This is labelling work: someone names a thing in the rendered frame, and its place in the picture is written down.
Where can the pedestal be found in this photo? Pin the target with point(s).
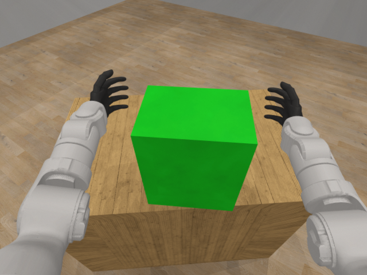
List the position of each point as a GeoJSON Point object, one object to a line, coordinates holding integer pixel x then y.
{"type": "Point", "coordinates": [125, 232]}

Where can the left robot forearm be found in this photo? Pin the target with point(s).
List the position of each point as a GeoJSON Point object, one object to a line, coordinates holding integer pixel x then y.
{"type": "Point", "coordinates": [70, 162]}

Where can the right robot forearm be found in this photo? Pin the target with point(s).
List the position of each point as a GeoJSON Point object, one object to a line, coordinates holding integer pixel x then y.
{"type": "Point", "coordinates": [322, 183]}

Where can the right robot hand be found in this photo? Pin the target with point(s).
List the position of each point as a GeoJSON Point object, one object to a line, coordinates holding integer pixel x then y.
{"type": "Point", "coordinates": [290, 103]}

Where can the right robot upper arm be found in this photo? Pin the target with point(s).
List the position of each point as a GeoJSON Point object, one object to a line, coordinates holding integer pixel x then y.
{"type": "Point", "coordinates": [338, 240]}

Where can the left robot hand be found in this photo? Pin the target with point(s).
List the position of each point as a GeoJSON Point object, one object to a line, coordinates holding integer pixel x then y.
{"type": "Point", "coordinates": [101, 91]}

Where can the left robot upper arm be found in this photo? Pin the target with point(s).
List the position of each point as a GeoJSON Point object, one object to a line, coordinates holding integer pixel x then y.
{"type": "Point", "coordinates": [53, 217]}

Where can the carton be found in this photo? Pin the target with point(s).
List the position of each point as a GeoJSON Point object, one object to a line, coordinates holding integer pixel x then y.
{"type": "Point", "coordinates": [194, 146]}

